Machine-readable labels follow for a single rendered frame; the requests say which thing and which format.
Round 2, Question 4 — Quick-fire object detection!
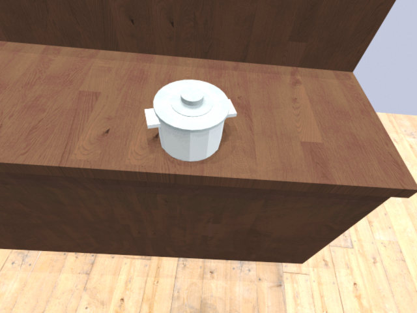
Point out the pot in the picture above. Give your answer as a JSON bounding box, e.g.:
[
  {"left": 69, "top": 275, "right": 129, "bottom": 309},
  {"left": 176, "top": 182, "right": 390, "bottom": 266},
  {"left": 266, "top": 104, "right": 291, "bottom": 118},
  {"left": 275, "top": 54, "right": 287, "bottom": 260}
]
[{"left": 145, "top": 99, "right": 237, "bottom": 162}]

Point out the table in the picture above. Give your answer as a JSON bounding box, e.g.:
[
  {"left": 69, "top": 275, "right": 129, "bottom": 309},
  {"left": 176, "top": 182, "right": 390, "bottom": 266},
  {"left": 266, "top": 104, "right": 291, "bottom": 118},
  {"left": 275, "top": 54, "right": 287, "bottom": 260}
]
[{"left": 0, "top": 0, "right": 417, "bottom": 264}]

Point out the knob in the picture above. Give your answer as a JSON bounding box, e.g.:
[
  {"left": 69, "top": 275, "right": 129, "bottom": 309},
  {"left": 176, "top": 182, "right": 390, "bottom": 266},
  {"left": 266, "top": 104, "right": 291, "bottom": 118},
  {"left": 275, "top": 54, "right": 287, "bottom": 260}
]
[{"left": 180, "top": 87, "right": 204, "bottom": 106}]

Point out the lid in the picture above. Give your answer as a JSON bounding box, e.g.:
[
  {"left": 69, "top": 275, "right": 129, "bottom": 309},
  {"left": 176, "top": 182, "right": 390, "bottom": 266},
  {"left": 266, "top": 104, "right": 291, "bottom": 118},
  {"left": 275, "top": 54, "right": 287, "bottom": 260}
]
[{"left": 153, "top": 80, "right": 229, "bottom": 133}]

